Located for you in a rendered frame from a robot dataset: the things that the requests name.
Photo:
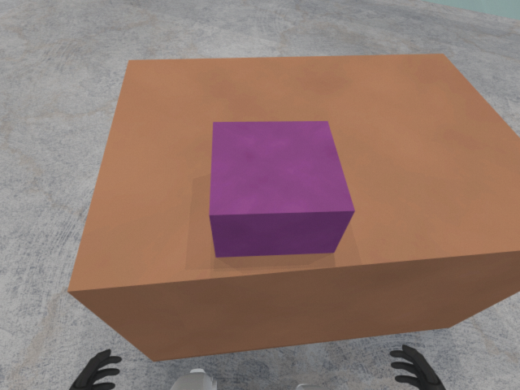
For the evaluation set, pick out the robot right hand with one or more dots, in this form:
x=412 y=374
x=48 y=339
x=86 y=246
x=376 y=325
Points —
x=427 y=378

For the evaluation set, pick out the robot left thigh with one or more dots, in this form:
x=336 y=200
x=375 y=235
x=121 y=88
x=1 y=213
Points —
x=195 y=381

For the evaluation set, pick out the pedestal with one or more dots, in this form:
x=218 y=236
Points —
x=432 y=170

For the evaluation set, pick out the robot left hand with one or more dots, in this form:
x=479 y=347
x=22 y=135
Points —
x=90 y=373

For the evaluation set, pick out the carton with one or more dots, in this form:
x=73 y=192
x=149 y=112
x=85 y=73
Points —
x=276 y=188

